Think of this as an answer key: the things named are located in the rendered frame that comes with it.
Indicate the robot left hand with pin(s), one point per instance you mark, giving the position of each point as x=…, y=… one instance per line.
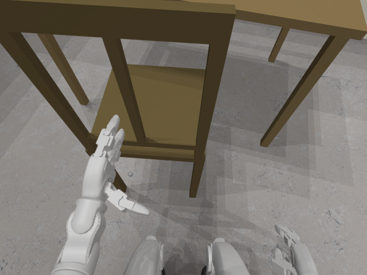
x=100, y=168

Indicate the table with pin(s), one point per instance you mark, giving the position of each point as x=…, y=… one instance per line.
x=341, y=19

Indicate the robot right thigh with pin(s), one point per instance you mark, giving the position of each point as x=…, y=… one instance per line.
x=223, y=259

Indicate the robot right hand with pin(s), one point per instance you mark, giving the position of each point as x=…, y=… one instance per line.
x=297, y=260

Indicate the robot left thigh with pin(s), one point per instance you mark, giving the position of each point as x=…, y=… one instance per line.
x=147, y=259

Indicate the chair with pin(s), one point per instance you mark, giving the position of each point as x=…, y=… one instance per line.
x=165, y=112

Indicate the robot left forearm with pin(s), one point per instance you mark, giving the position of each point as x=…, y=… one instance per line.
x=85, y=227

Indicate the robot thigh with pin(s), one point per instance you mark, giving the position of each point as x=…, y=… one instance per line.
x=147, y=259
x=223, y=259

